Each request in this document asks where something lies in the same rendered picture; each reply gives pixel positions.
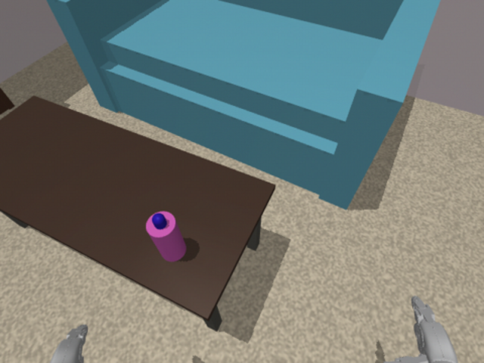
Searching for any right robot hand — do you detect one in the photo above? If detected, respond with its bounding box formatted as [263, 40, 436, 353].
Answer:
[383, 296, 458, 363]

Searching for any sofa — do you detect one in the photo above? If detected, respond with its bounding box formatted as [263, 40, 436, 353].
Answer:
[47, 0, 440, 210]

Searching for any left robot hand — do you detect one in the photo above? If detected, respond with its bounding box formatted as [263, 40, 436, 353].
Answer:
[50, 324, 88, 363]

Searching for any bookshelf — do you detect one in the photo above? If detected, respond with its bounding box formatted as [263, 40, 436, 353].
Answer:
[0, 88, 15, 115]

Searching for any coffee table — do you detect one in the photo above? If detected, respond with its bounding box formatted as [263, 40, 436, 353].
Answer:
[0, 95, 275, 332]

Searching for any bottle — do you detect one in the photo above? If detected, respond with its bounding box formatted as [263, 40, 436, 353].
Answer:
[146, 211, 186, 262]

